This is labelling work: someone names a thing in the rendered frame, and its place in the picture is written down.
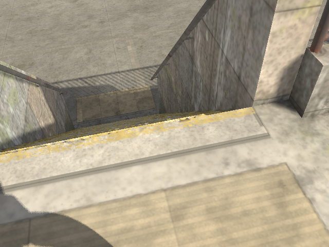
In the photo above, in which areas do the stairs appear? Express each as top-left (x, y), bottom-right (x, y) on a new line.
top-left (0, 108), bottom-right (234, 155)

